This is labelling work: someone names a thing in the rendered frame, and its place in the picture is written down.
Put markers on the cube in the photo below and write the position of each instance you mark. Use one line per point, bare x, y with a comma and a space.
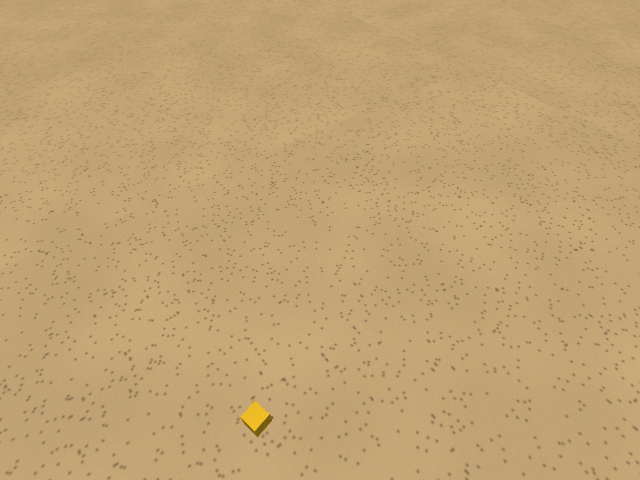
256, 418

